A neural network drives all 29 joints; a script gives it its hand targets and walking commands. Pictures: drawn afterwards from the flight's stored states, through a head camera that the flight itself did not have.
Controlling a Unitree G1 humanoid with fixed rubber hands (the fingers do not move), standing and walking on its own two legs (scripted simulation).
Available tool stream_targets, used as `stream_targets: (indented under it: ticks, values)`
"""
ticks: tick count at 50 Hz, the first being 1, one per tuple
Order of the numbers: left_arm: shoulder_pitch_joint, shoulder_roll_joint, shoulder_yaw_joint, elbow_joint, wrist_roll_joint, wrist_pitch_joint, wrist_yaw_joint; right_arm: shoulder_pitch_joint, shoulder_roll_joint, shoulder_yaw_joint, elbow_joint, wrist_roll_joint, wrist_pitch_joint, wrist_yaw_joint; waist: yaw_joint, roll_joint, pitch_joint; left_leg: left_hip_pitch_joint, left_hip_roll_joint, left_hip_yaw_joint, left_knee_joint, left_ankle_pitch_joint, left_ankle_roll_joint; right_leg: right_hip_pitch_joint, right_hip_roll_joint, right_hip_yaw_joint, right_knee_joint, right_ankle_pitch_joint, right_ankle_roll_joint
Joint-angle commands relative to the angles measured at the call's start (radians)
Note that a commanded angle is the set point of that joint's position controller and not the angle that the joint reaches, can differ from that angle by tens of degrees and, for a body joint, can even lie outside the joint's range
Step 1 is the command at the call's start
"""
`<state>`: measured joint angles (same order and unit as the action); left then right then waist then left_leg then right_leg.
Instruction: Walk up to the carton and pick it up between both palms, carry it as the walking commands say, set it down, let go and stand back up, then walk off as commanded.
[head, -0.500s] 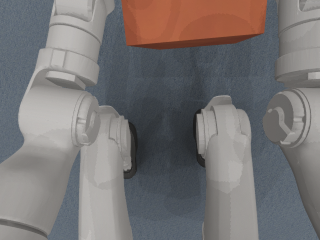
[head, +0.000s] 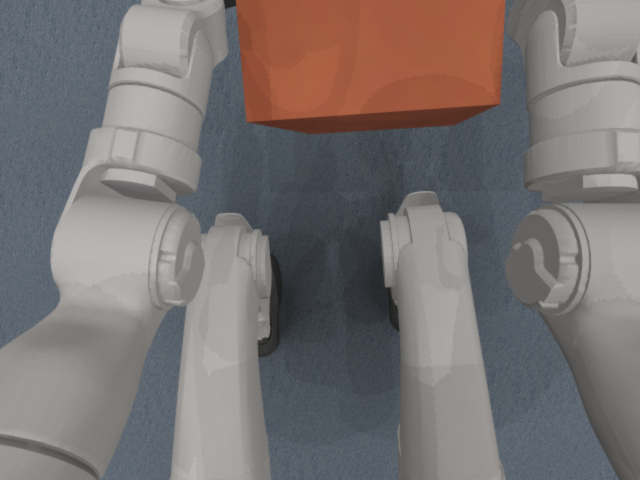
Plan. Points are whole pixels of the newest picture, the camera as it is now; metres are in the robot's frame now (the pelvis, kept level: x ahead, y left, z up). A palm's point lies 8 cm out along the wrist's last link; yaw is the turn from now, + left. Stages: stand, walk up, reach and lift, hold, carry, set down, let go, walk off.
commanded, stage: reach and lift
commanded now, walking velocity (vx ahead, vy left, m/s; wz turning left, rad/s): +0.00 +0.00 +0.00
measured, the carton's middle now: (372, 19) +0.55 -0.09 -0.15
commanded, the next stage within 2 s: none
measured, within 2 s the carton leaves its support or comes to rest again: neither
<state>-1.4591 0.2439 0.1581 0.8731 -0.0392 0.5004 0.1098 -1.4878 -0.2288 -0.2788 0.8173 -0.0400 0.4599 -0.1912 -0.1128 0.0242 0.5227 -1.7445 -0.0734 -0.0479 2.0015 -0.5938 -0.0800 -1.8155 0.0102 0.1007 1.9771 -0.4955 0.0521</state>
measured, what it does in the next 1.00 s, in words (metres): rises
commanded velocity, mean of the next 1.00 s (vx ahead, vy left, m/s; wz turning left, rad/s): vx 0.00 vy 0.00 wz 0.00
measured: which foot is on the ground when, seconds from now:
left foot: down 0.00-1.00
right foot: down 0.00-1.00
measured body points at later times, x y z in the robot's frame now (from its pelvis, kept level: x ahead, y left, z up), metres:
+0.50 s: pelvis -0.01 +0.01 +0.05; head +0.28 -0.04 +0.38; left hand +0.55 +0.07 -0.01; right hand +0.53 -0.22 +0.01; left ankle +0.13 +0.14 -0.41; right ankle +0.16 -0.14 -0.41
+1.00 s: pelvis -0.01 +0.01 +0.10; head +0.25 -0.03 +0.46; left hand +0.53 +0.08 +0.05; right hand +0.50 -0.22 +0.07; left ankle +0.13 +0.14 -0.41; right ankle +0.16 -0.14 -0.41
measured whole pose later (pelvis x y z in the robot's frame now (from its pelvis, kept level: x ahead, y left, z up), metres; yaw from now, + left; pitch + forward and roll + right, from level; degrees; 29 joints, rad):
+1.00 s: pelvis -0.01 +0.01 +0.10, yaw -2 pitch +8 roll +1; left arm -1.29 0.19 0.17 0.85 -0.02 0.53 0.09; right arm -1.29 -0.16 -0.28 0.76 -0.04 0.50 -0.21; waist -0.11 0.02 0.52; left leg -1.30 -0.07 -0.05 1.69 -0.53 -0.05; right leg -1.36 0.01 0.10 1.65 -0.44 0.05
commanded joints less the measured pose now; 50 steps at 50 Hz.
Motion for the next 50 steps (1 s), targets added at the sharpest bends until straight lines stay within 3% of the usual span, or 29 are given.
stream_targets:
  ticks: [1, 5, 7, 9, 14, 21, 25, 27, 29, 31, 36, 37, 40, 46, 47, 50]
  values:
    - [-1.023, -1.147, -0.236, -0.494, -0.138, -0.136, -0.241, -0.708, 1.31, 0.396, -0.162, 0.227, 0.022, 0.377, 0.075, -0.082, -2.301, 0.509, -0.12, 0.181, -0.326, 0.231, 0.072, 0.961, 0.136, -0.189, -0.315, 0.291, -0.015]
    - [-1.027, -1.16, -0.29, -0.582, -0.174, -0.133, -0.229, -0.711, 1.304, 0.457, -0.254, 0.262, 0.024, 0.362, 0.064, -0.082, -2.444, 0.599, -0.126, 0.17, -0.333, 0.305, 0.071, 1.053, 0.14, -0.18, -0.327, 0.366, -0.015]
    - [-1.02, -1.154, -0.308, -0.612, -0.181, -0.131, -0.222, -0.714, 1.303, 0.486, -0.293, 0.278, 0.026, 0.354, 0.074, -0.075, -2.497, 0.631, -0.129, 0.17, -0.342, 0.327, 0.072, 1.102, 0.142, -0.173, -0.336, 0.389, -0.013]
    - [-1.014, -1.154, -0.302, -0.591, -0.18, -0.126, -0.219, -0.705, 1.299, 0.482, -0.267, 0.274, 0.031, 0.348, 0.071, -0.087, -2.431, 0.601, -0.125, 0.162, -0.359, 0.289, 0.075, 1.092, 0.138, -0.164, -0.358, 0.356, -0.015]
    - [-0.987, -1.158, -0.254, -0.507, -0.151, -0.122, -0.225, -0.69, 1.331, 0.456, -0.191, 0.255, 0.035, 0.349, 0.098, -0.099, -2.235, 0.563, -0.115, 0.158, -0.416, 0.18, 0.084, 1.028, 0.129, -0.157, -0.416, 0.229, -0.016]
    - [-0.952, -1.178, -0.189, -0.404, -0.116, -0.12, -0.248, -0.65, 1.371, 0.392, -0.087, 0.216, 0.043, 0.364, 0.1, -0.112, -2.1, 0.55, -0.107, 0.155, -0.486, 0.086, 0.087, 1.023, 0.126, -0.157, -0.487, 0.114, -0.015]
    - [-0.971, -1.182, -0.212, -0.43, -0.121, -0.12, -0.254, -0.664, 1.372, 0.414, -0.128, 0.229, 0.043, 0.37, 0.099, -0.103, -2.185, 0.604, -0.108, 0.152, -0.505, 0.114, 0.086, 1.081, 0.128, -0.153, -0.503, 0.148, -0.016]
    - [-0.968, -1.199, -0.232, -0.447, -0.132, -0.116, -0.253, -0.653, 1.36, 0.417, -0.143, 0.226, 0.043, 0.37, 0.083, -0.093, -2.222, 0.635, -0.109, 0.143, -0.517, 0.131, 0.084, 1.091, 0.131, -0.16, -0.504, 0.165, -0.018]
    - [-0.982, -1.2, -0.251, -0.48, -0.143, -0.116, -0.25, -0.661, 1.37, 0.441, -0.168, 0.243, 0.044, 0.369, 0.091, -0.084, -2.275, 0.663, -0.11, 0.144, -0.523, 0.143, 0.084, 1.126, 0.131, -0.153, -0.509, 0.181, -0.019]
    - [-0.983, -1.225, -0.289, -0.526, -0.164, -0.111, -0.243, -0.664, 1.363, 0.476, -0.222, 0.264, 0.044, 0.368, 0.077, -0.074, -2.37, 0.733, -0.11, 0.137, -0.529, 0.185, 0.08, 1.172, 0.135, -0.156, -0.516, 0.22, -0.023]
    - [-0.939, -1.237, -0.317, -0.57, -0.181, -0.104, -0.229, -0.643, 1.368, 0.521, -0.285, 0.286, 0.046, 0.36, 0.089, -0.073, -2.432, 0.794, -0.112, 0.124, -0.555, 0.243, 0.079, 1.252, 0.136, -0.145, -0.537, 0.278, -0.019]
    - [-0.94, -1.243, -0.327, -0.572, -0.186, -0.104, -0.226, -0.634, 1.365, 0.524, -0.276, 0.286, 0.047, 0.36, 0.079, -0.07, -2.421, 0.808, -0.112, 0.119, -0.558, 0.239, 0.077, 1.234, 0.134, -0.149, -0.539, 0.271, -0.021]
    - [-0.933, -1.253, -0.313, -0.562, -0.179, -0.106, -0.225, -0.63, 1.382, 0.528, -0.255, 0.288, 0.047, 0.362, 0.096, -0.075, -2.347, 0.797, -0.107, 0.114, -0.592, 0.202, 0.081, 1.233, 0.129, -0.137, -0.574, 0.229, -0.024]
    - [-0.874, -1.273, -0.251, -0.466, -0.145, -0.111, -0.233, -0.571, 1.4, 0.469, -0.153, 0.241, 0.042, 0.367, 0.089, -0.08, -2.155, 0.765, -0.093, 0.103, -0.653, 0.113, 0.083, 1.196, 0.12, -0.129, -0.64, 0.13, -0.03]
    - [-0.859, -1.267, -0.235, -0.438, -0.132, -0.11, -0.235, -0.571, 1.409, 0.462, -0.14, 0.236, 0.041, 0.369, 0.104, -0.083, -2.122, 0.755, -0.094, 0.102, -0.664, 0.104, 0.085, 1.186, 0.119, -0.126, -0.648, 0.118, -0.029]
    - [-0.858, -1.281, -0.234, -0.428, -0.13, -0.116, -0.24, -0.551, 1.413, 0.447, -0.122, 0.226, 0.036, 0.372, 0.091, -0.077, -2.112, 0.781, -0.091, 0.098, -0.688, 0.103, 0.083, 1.197, 0.119, -0.125, -0.671, 0.11, -0.03]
